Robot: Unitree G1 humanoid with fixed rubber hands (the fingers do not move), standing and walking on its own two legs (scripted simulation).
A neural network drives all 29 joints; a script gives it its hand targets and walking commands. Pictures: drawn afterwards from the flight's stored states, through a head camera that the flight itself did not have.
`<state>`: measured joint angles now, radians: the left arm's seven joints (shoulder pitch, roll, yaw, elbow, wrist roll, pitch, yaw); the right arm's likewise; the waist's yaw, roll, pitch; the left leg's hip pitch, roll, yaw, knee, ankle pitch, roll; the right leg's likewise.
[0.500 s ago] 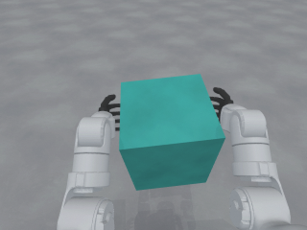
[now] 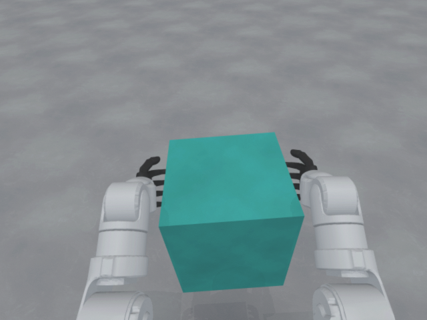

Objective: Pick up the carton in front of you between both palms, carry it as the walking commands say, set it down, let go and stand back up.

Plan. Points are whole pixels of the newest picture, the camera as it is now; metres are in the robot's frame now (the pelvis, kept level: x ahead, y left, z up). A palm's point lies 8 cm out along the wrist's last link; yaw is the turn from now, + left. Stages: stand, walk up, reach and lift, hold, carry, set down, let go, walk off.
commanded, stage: carry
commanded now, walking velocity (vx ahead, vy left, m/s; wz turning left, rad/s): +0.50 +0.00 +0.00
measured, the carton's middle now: (227, 214) +0.33 -0.04 +0.01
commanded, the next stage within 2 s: none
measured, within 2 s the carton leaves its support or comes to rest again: neither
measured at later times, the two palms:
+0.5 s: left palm (151, 126) +0.53 +0.12 +0.09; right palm (272, 110) +0.57 -0.18 +0.08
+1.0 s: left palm (145, 57) +0.87 +0.16 +0.10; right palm (237, 47) +0.88 -0.14 +0.11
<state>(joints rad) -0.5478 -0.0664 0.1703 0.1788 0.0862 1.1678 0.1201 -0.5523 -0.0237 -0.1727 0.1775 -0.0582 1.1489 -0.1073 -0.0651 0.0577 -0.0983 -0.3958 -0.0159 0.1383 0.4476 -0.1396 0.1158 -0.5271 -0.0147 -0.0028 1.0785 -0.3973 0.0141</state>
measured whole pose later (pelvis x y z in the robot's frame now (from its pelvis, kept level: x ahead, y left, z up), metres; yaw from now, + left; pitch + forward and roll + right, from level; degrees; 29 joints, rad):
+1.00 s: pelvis +0.61 +0.01 +0.01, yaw +2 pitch +6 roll -2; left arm -0.15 -0.13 0.09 -0.36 0.11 1.21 0.09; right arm -0.19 0.14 -0.13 -0.33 -0.10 1.16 -0.09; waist -0.02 0.01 -0.13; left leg -0.08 0.05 0.19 0.29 -0.31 0.02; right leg -0.60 -0.10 -0.13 0.66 -0.16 0.02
